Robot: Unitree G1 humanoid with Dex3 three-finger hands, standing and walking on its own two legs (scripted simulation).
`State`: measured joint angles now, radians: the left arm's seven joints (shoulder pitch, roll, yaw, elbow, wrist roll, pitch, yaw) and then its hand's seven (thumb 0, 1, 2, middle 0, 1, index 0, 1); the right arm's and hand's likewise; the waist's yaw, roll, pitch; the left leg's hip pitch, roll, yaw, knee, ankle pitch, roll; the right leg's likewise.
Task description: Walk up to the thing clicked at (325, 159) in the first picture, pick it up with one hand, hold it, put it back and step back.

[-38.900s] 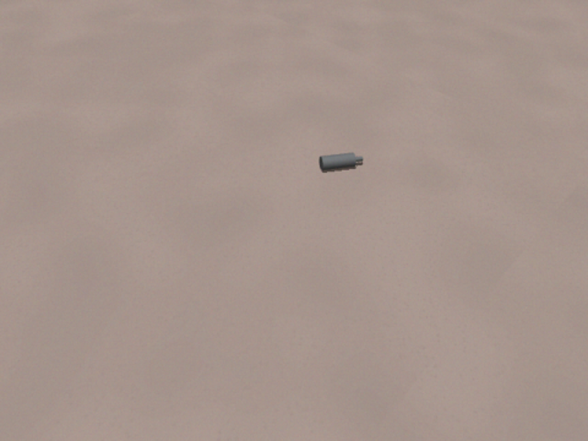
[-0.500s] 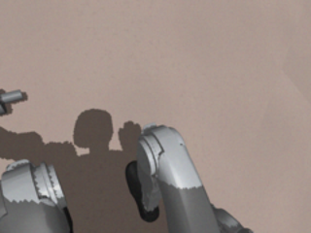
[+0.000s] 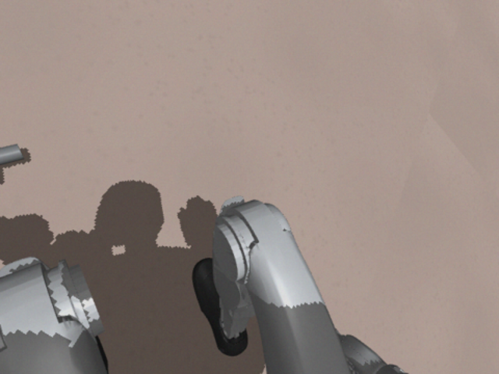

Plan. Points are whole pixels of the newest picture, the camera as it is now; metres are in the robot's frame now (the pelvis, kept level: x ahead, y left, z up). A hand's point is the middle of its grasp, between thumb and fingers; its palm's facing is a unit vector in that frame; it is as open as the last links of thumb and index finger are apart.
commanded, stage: close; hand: left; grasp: from above
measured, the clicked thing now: out of the picture +0.45 +0.31 -0.26
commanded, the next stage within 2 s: settle in 1.36 s
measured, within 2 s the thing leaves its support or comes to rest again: leaves its support in 1.74 s
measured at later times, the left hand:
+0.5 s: hand out of the picture +0.43 +0.32 -0.25, palm faces -0.46 -0.17 -0.87, open 12.3 cm
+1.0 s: hand out of the picture +0.42 +0.32 -0.25, palm faces -0.46 -0.16 -0.88, open 10.5 cm
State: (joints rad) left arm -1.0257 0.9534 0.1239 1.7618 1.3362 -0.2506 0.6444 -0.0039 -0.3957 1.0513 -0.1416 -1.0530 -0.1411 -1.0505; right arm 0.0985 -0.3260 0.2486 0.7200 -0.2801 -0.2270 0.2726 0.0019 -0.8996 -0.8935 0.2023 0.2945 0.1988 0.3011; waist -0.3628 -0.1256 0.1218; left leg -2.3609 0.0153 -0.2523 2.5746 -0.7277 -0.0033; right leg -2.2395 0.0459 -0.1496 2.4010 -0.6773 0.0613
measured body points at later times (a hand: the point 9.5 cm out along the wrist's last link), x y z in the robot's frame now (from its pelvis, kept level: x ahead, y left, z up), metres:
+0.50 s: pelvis +0.00 +0.00 +0.00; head +0.27 +0.13 +0.34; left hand +0.45 +0.33 -0.20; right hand +0.06 -0.25 -0.06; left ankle +0.06 +0.13 -0.26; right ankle +0.11 -0.13 -0.26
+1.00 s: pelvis -0.01 +0.00 +0.00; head +0.26 +0.13 +0.34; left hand +0.44 +0.33 -0.20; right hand +0.06 -0.26 -0.05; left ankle +0.06 +0.13 -0.26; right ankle +0.11 -0.13 -0.26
